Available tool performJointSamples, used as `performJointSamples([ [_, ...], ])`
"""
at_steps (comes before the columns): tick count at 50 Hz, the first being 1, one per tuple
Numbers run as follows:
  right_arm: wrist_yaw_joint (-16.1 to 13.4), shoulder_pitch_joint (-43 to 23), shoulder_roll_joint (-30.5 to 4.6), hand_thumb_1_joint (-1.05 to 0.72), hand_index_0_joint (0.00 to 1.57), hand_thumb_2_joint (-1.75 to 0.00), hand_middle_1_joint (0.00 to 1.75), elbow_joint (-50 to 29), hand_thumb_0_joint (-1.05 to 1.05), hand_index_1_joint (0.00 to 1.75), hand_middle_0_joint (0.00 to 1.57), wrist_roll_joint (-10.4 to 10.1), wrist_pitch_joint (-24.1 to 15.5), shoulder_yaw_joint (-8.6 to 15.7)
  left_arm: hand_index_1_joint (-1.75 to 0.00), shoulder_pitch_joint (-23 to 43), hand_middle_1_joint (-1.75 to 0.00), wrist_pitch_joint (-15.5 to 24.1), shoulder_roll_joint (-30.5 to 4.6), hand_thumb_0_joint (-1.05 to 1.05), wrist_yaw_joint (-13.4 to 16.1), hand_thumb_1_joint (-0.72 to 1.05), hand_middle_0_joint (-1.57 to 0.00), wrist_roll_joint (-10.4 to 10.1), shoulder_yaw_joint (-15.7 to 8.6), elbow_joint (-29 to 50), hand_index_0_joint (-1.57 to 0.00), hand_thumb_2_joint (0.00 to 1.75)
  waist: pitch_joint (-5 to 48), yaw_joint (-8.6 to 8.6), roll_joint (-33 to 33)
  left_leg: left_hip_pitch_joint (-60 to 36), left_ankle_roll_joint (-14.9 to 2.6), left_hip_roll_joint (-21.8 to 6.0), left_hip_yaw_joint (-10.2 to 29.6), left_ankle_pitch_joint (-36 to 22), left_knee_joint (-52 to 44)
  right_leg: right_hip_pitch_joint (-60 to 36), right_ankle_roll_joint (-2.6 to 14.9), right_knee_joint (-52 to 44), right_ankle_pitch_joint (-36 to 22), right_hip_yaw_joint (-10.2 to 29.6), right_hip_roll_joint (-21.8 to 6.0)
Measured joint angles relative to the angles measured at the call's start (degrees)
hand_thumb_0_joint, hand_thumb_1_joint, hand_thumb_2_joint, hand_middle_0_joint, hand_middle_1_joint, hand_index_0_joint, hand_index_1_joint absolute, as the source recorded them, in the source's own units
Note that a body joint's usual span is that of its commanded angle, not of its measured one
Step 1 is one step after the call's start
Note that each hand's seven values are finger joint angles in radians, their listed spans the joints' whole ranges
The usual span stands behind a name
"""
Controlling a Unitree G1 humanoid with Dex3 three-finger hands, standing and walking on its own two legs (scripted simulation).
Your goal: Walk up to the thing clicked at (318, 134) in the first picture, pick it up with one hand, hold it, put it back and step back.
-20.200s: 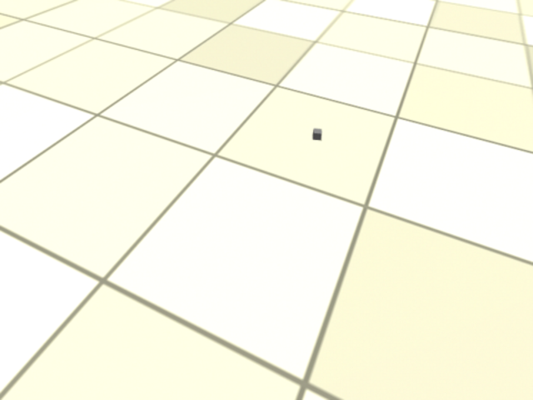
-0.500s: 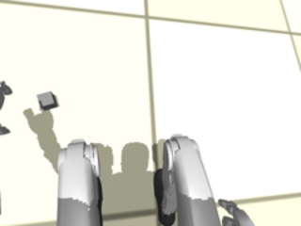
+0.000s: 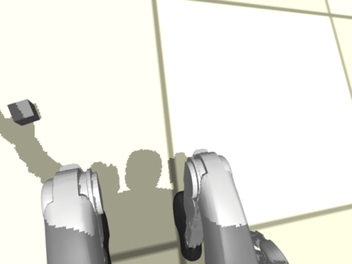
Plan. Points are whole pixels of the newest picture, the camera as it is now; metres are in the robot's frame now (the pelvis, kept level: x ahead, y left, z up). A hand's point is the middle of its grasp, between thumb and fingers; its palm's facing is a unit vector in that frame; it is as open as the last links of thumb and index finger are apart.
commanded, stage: rise first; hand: left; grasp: from above
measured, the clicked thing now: (24, 112) +0.48 +0.34 -0.31
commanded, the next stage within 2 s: none
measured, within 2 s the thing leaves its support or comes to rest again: neither
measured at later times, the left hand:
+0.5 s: hand out of the picture +0.43 +0.38 -0.19, palm faces -0.39 -0.19 -0.90, open 12.9 cm
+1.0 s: hand out of the picture +0.44 +0.38 -0.20, palm faces -0.38 -0.20 -0.91, open 13.0 cm
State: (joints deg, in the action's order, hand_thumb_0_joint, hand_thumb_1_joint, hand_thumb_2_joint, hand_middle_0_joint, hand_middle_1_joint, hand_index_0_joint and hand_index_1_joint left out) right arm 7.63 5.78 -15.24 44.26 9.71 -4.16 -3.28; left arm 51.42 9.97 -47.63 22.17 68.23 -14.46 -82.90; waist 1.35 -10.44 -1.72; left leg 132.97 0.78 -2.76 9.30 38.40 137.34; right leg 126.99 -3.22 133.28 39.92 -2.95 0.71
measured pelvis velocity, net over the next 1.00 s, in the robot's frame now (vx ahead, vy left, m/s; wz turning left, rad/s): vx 0.00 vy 0.00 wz -0.05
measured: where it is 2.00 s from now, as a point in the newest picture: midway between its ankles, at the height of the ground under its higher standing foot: (145, 245)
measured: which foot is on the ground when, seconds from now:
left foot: down 0.00-1.00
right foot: down 0.00-1.00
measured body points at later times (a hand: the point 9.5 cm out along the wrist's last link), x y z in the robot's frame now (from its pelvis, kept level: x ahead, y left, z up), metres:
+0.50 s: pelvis +0.01 +0.00 -0.01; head +0.26 +0.09 +0.35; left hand +0.45 +0.39 -0.14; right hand +0.08 -0.28 -0.12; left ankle +0.08 +0.13 -0.30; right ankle +0.10 -0.13 -0.30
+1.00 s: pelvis +0.00 +0.00 -0.02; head +0.26 +0.09 +0.34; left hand +0.46 +0.38 -0.15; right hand +0.06 -0.27 -0.11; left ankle +0.08 +0.13 -0.30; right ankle +0.10 -0.13 -0.30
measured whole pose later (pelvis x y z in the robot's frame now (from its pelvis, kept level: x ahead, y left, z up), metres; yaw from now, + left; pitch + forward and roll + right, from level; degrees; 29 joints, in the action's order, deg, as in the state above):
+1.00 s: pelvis +0.00 +0.00 -0.02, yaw -3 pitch +31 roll -10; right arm 10.4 5.9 -16.9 42.6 12.0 -4.6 -7.7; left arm 54.2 10.9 -54.2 24.6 69.2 -16.6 -87.9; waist -2.9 -14.1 -3.5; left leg 135.3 1.0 -2.5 12.3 39.2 142.5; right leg 128.2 -3.6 136.4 39.8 -5.0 1.7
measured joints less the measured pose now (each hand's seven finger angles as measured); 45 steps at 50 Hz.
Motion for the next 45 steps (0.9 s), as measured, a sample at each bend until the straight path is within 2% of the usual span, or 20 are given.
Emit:
performJointSamples([
  [16,1.03,-0.04,-0.85,-0.91,0.21,-0.9,0.3,-1.1,0.0,0.3,0.2,0.93,1.55,-1.01,-0.81,-0.56,-0.82,1.76,-2.55,0.0,-0.99,-0.29,-0.3,0.1,-1.77,2.05,-0.3,0.78,-2.21,-0.73,-0.72,1.0,0.37,0.1,1.31,1.51,2.44,0.59,-0.08,1.71,1.18,-0.86,0.3],
  [45,2.46,-0.24,-1.56,-0.91,0.21,-0.9,0.3,-1.62,0.0,0.3,0.2,2.12,-0.04,-3.86,-0.82,2.45,-0.81,1.24,-5.96,0.0,2.15,-0.34,-0.3,1.03,-2.18,-4.06,-0.28,0.83,-4.1,-3.13,-1.76,2.1,0.3,0.18,2.86,0.88,4.88,1.17,-0.42,3.02,-0.03,-1.87,0.97],
])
